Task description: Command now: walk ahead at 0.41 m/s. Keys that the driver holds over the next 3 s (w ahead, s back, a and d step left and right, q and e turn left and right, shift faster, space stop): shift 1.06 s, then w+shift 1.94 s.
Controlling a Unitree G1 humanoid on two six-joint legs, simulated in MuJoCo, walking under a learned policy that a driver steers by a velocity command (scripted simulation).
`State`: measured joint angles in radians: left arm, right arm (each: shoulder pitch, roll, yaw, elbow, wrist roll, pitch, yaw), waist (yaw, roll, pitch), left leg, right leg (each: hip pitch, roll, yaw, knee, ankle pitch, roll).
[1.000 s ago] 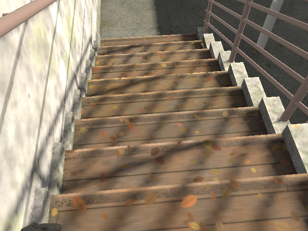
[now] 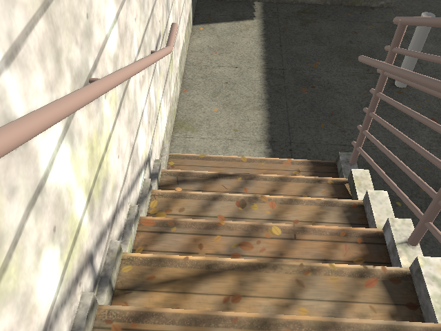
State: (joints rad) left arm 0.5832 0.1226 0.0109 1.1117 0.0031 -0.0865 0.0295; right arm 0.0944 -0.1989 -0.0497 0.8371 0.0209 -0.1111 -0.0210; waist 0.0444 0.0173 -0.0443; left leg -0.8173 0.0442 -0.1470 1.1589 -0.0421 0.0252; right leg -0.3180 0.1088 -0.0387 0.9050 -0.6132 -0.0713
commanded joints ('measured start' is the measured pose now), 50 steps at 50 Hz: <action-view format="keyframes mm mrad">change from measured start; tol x32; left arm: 1 -104 102 6 -121 -56 -46 72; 50 -205 139 41 -120 -32 116 32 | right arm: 1 47 -35 14 -6 -40 -12 36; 5 -22 -3 25 -115 -1 34 61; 8 670 -144 -34 109 -53 51 82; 13 143 -50 49 28 -29 49 71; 50 326 -42 11 163 -4 135 -23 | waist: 1 -55 28 91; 7 -246 -156 -135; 10 -104 294 -359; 14 4 -160 -5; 20 39 190 -124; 50 -47 -32 75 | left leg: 1 372 -37 116 -550 670 -24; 7 936 -34 152 -660 730 7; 9 1307 344 -211 -441 1605 293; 16 348 194 -154 -725 544 247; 20 399 72 50 -693 694 187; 30 479 -62 81 -708 -242 39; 50 621 -47 95 -762 -10 -5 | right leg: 1 -347 -97 145 -130 523 -74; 7 -120 -93 174 470 779 -10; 9 -513 108 279 1208 -346 94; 25 89 -154 156 -325 680 62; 50 127 -123 116 -492 623 53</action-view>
